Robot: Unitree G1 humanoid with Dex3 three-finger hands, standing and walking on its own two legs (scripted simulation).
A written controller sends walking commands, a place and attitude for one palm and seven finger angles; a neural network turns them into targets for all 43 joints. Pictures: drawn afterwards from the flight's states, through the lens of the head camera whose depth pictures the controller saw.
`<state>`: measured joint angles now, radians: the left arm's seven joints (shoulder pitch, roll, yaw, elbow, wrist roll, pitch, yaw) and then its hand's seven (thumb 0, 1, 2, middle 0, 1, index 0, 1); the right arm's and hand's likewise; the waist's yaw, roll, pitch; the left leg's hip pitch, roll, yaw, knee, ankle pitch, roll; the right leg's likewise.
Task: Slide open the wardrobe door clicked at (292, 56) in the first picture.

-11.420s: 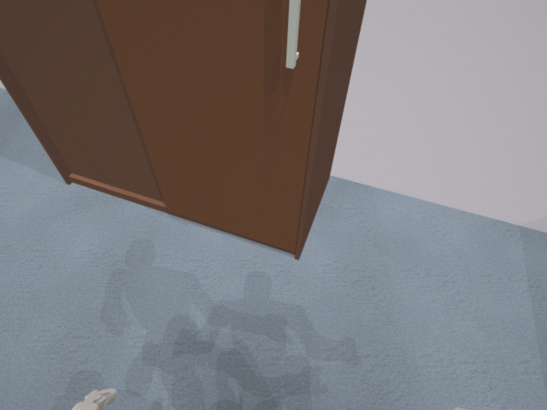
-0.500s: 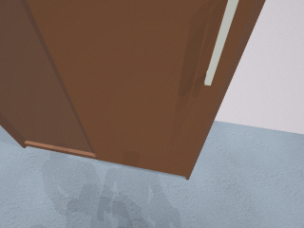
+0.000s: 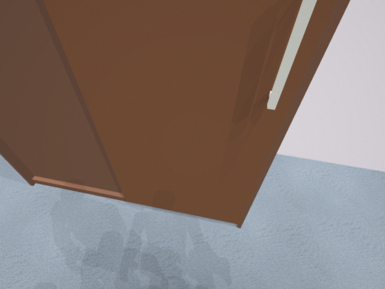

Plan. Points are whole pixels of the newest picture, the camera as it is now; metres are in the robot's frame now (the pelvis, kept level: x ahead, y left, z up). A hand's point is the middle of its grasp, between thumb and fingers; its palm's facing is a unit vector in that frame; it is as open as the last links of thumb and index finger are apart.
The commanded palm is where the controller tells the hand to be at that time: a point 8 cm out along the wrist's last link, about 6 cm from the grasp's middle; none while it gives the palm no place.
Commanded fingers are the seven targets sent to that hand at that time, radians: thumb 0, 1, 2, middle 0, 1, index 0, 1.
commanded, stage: shuffle to correct the standing spot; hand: right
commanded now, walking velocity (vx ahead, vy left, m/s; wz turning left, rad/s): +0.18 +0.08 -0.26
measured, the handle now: (290, 48) +0.54 -0.16 +0.24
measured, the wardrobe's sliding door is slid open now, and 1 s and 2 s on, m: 0.00 0.00 0.00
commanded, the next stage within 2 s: come to a stop and stand still in 0.42 s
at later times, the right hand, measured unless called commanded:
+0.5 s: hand out of the picture +0.05 -0.17 -0.19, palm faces +0.10 +0.98 -0.15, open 7.4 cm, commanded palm none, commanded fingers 0.00 -0.90 -0.90 0.20 0.30 0.20 0.30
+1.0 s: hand out of the picture +0.17 -0.15 -0.17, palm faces +0.23 +0.95 -0.23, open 7.3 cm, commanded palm none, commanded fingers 0.00 -0.90 -0.90 0.20 0.30 0.20 0.30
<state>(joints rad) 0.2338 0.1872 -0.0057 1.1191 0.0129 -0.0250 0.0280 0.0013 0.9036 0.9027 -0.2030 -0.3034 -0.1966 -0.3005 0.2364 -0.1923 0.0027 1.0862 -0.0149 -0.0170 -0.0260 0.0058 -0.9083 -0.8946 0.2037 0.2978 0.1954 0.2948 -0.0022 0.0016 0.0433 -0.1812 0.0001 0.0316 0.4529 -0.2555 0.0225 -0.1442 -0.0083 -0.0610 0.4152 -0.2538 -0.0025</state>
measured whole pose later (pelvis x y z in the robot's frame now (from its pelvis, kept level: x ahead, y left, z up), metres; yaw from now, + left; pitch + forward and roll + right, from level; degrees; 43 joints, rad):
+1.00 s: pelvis +0.11 +0.05 -0.01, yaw -10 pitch +0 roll -2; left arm 0.13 0.21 0.07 0.96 0.02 0.05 0.01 0.00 0.91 0.90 -0.20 -0.30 -0.19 -0.30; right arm 0.14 -0.18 -0.05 0.94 -0.04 0.02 -0.04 0.00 -0.92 -0.89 0.21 0.30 0.20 0.30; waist -0.03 0.04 0.09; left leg -0.40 0.09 0.11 0.53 -0.13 0.04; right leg -0.43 0.01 -0.04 0.97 -0.45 0.04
